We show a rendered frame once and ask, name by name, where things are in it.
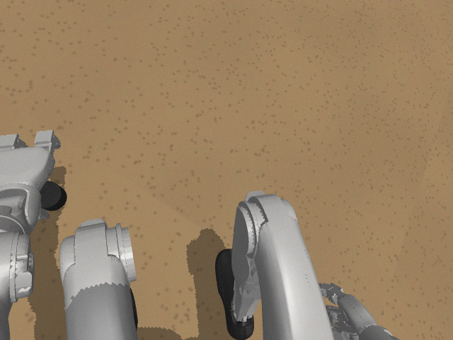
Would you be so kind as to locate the left robot arm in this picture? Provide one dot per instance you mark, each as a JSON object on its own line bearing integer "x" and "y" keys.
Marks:
{"x": 19, "y": 212}

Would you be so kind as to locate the right robot arm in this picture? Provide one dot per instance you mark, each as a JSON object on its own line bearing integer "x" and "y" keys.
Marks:
{"x": 376, "y": 333}

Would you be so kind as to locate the right robot hand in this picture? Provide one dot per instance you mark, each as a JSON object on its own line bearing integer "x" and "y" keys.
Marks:
{"x": 351, "y": 315}

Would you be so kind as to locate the left robot hand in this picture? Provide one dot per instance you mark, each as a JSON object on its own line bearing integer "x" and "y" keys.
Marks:
{"x": 31, "y": 166}

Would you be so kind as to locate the tin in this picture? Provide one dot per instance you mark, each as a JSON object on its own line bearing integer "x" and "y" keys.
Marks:
{"x": 53, "y": 197}

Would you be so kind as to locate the right robot foot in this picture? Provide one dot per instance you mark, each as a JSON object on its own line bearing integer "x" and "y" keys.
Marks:
{"x": 225, "y": 285}

